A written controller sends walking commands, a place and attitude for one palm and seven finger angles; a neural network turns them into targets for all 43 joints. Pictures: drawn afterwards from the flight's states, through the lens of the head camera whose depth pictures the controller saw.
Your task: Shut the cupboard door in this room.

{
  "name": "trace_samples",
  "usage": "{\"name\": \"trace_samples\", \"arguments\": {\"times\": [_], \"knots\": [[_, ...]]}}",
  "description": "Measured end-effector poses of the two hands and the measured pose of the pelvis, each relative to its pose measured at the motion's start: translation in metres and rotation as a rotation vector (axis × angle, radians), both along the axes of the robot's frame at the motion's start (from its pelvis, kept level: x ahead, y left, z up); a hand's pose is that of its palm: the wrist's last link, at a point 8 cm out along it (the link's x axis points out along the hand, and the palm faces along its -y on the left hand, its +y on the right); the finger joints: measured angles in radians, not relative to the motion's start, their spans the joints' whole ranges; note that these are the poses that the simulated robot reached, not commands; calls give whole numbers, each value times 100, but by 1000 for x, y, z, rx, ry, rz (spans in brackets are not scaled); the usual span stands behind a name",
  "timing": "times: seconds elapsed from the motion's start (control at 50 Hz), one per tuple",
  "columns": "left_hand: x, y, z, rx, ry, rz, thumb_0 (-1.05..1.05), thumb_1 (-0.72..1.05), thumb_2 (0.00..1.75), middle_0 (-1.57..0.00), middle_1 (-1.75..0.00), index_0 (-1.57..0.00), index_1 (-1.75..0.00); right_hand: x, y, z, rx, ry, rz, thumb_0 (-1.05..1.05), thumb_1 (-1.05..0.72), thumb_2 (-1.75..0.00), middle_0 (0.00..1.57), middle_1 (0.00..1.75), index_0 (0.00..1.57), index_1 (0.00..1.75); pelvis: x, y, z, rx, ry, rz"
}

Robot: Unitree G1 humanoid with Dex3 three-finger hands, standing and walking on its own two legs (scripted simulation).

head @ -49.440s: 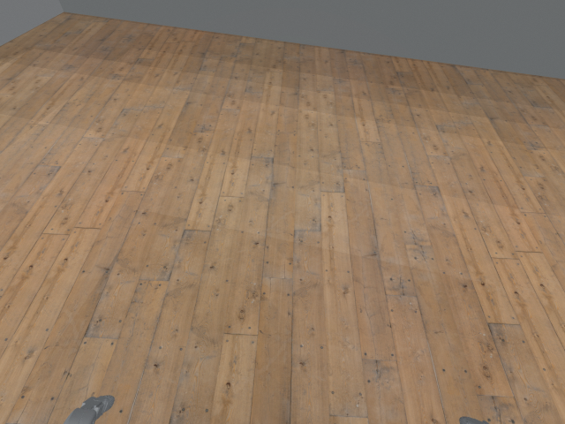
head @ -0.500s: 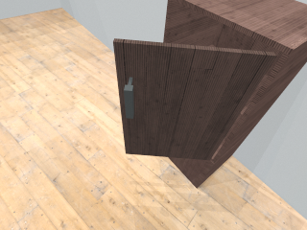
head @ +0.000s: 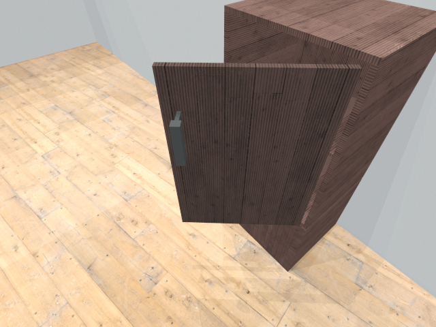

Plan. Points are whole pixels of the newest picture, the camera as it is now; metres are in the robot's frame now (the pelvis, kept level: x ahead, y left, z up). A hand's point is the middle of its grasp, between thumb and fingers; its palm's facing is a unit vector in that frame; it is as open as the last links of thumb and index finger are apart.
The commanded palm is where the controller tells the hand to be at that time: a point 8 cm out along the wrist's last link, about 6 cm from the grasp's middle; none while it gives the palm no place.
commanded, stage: look again from close up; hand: left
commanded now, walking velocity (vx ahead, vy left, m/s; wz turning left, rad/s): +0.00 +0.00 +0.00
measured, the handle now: (179, 138) +0.52 +0.12 +0.06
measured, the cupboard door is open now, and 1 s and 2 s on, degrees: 48 48 48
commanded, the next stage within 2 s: shuffle to correct the standing spot in 0.10 s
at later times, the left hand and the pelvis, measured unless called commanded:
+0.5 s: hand out of the picture -0.04 +0.14 -0.18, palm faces +0.03 -0.99 -0.15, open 7.4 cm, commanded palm none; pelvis +0.01 -0.02 +0.00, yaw +0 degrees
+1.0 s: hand out of the picture +0.07 +0.13 -0.18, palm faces +0.05 -0.98 -0.18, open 7.4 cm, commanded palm none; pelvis +0.07 -0.04 +0.00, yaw +0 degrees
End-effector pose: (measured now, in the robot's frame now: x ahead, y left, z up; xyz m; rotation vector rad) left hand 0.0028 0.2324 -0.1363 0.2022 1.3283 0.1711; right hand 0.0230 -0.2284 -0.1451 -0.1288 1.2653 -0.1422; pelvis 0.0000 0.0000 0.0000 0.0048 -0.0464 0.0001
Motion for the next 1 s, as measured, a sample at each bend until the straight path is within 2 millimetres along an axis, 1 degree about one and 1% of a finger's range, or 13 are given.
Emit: {"name": "trace_samples", "arguments": {"times": [0.12, 0.26, 0.38, 0.5, 0.58, 0.64, 0.68, 0.76, 0.8, 0.84, 0.88, 0.96, 1.0], "knots": [[-18, -13, -3, -28, 17, 6, 1, 91, 90, -20, -30, -20, -29, -15, -8, 4, -6, 21, 3, 0, -92, -89, 20, 30, 20, 30, -8, -8, 2, 0, 8, 0], [-35, -28, -8, -68, 54, 19, 1, 91, 90, -20, -30, -20, -29, -35, -12, 8, -18, 77, -4, 0, -91, -90, 20, 30, 20, 30, -12, -13, 3, -4, 13, 1], [-44, -36, -14, -96, 93, 34, 1, 91, 90, -20, -30, -20, -29, -46, -12, 8, -22, 124, -23, 0, -91, -90, 20, 30, 20, 30, -5, -16, 1, -9, 22, 1], [-44, -42, -17, -102, 127, 47, 1, 91, 90, -20, -30, -20, -29, -44, -14, 5, -16, 149, -45, 0, -91, -89, 20, 30, 20, 30, 8, -22, -2, -3, 35, 0], [-37, -49, -15, -94, 136, 59, 1, 91, 90, -20, -30, -19, -29, -33, -18, 2, -4, 153, -50, 0, -91, -89, 20, 30, 20, 30, 20, -30, -4, -5, 46, 1], [-30, -54, -15, -92, 131, 80, 1, 91, 90, -20, -30, -19, -29, -17, -22, -1, -5, 149, -38, 0, -91, -89, 20, 30, 20, 30, 31, -35, -5, -14, 53, 8], [-27, -57, -17, -97, 131, 98, 1, 91, 90, -20, -30, -19, -29, -2, -24, 0, -13, 143, -22, 0, -91, -89, 20, 30, 20, 30, 40, -35, -6, -20, 54, 19], [-21, -62, -26, -123, 160, 124, 0, 91, 90, -20, -30, -19, -29, 38, -25, 2, -53, 99, 7, 1, -92, -89, 20, 30, 20, 30, 58, -30, -10, -29, 48, 25], [-14, -64, -29, -134, 185, 116, 1, 91, 90, -20, -30, -19, -29, 55, -26, 5, -72, 61, 2, 1, -93, -89, 20, 30, 20, 30, 65, -29, -10, -14, 41, 8], [-3, -65, -27, -134, 195, 100, 1, 91, 90, -20, -30, -19, -29, 67, -26, 9, -81, 31, -5, 1, -94, -89, 20, 30, 20, 30, 70, -29, -7, -7, 36, -8], [14, -65, -23, -128, 178, 84, 1, 91, 90, -20, -30, -19, -29, 74, -27, 11, -82, 21, -9, 1, -94, -89, 20, 30, 20, 30, 72, -29, -3, -7, 31, -10], [50, -61, -18, -94, 82, 60, 1, 91, 90, -20, -30, -20, -29, 78, -34, 6, -66, 35, -6, 1, -95, -89, 20, 30, 20, 30, 68, -36, -3, 2, 25, 0], [62, -57, -16, -62, 47, 48, 1, 92, 90, -20, -30, -20, -29, 78, -40, 2, -57, 42, -13, 0, -94, -89, 20, 30, 20, 30, 65, -42, -4, 4, 25, 0]]}}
